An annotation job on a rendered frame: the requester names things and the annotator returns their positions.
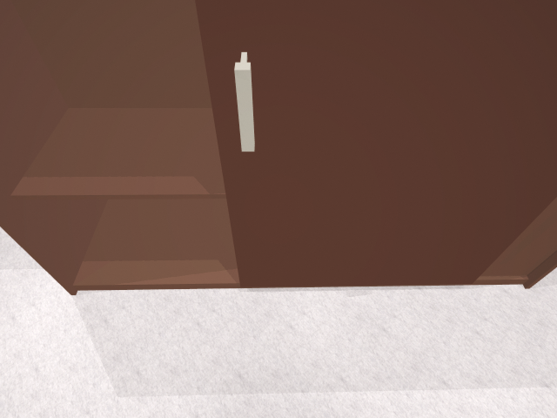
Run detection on wardrobe door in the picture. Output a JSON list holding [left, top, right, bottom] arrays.
[[195, 0, 557, 287], [481, 197, 557, 276]]

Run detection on handle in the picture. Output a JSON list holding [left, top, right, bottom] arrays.
[[234, 52, 255, 152]]

